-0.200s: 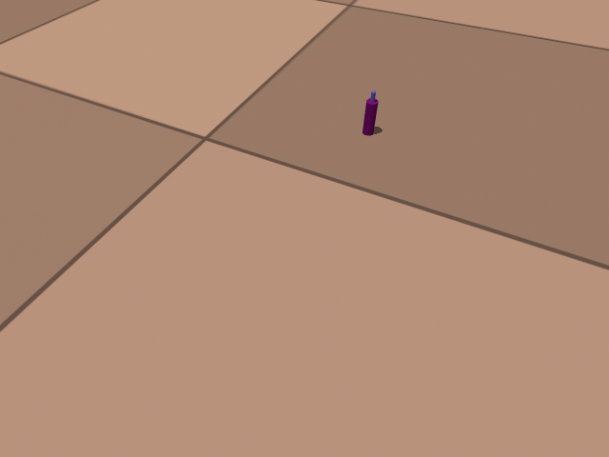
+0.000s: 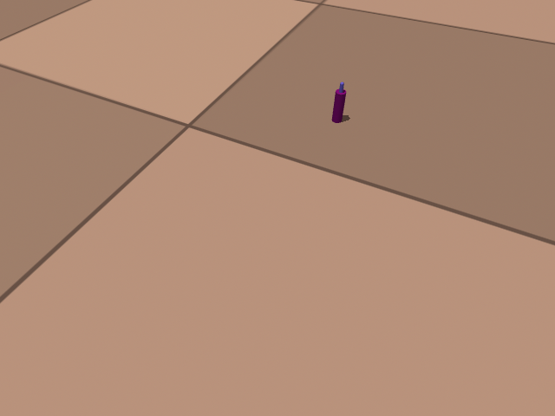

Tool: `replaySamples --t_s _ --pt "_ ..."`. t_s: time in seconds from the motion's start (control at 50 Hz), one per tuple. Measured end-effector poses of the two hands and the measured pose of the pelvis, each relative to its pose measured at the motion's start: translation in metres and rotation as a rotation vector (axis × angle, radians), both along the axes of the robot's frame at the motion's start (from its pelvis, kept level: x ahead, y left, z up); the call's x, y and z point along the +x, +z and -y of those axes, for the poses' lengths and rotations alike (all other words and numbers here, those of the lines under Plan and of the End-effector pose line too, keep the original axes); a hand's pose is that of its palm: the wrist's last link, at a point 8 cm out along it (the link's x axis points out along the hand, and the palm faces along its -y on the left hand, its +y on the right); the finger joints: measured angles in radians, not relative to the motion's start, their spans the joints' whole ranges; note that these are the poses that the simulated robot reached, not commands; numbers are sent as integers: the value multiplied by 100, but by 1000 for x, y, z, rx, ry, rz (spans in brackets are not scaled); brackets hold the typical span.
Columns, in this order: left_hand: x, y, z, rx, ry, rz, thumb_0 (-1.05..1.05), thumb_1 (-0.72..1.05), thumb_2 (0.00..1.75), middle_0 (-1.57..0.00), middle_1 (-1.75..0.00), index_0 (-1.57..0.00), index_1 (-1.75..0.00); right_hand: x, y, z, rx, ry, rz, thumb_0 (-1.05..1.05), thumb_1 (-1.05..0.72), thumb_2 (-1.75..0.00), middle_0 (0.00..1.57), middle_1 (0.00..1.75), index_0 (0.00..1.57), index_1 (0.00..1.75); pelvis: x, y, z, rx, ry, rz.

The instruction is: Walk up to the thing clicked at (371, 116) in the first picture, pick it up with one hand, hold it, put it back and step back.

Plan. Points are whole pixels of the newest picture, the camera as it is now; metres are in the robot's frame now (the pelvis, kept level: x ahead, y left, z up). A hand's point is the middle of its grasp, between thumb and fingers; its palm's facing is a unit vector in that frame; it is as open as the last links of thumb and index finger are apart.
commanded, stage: stand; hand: left
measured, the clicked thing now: (339, 102) +1.82 -0.36 -0.66
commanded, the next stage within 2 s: walk up in 0.92 s
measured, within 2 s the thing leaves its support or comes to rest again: neither
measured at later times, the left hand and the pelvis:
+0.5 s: hand out of the picture +0.08 +0.25 -0.16, palm faces -0.03 -0.94 -0.33, open 7.4 cm; pelvis +0.00 +0.00 +0.00, yaw +0 degrees
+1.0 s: hand out of the picture +0.08 +0.25 -0.15, palm faces -0.06 -0.94 -0.32, open 7.4 cm; pelvis +0.01 +0.00 +0.00, yaw -3 degrees
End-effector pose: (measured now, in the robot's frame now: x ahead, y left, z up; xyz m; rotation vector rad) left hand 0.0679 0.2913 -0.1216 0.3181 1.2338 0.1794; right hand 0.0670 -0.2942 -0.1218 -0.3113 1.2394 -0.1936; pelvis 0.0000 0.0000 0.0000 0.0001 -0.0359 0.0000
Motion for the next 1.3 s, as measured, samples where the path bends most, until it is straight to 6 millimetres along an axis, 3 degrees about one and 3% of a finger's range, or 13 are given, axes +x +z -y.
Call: replaySamples --t_s 0.96,1.04,1.18,1.24,1.3 --pt "8 3 -3 -9 -4 15 1 90 90 -20 -30 -20 -30 9 4 3 3 -1 33 0 -91 -90 20 30 21 30 8 0 1 3 -15 -8" --pt "22 8 -8 1 -56 -16 1 90 90 -21 -30 -20 -30 4 11 23 -12 -51 114 0 -90 -90 21 30 21 30 17 -1 7 7 -65 -26" --pt "87 28 5 39 -127 50 1 90 90 -20 -30 -20 -30 -14 12 89 -77 -125 50 0 -90 -90 21 30 21 30 50 -5 42 20 -116 -8" --pt "117 29 22 72 -148 68 1 90 90 -20 -30 -20 -30 -2 1 123 -87 -159 53 1 -90 -90 20 30 21 30 75 -16 66 34 -145 0" --pt "142 21 43 111 -146 107 1 90 90 -20 -30 -20 -30 24 -18 155 -97 -166 60 1 -90 -90 20 30 21 30 99 -34 91 5 -159 5"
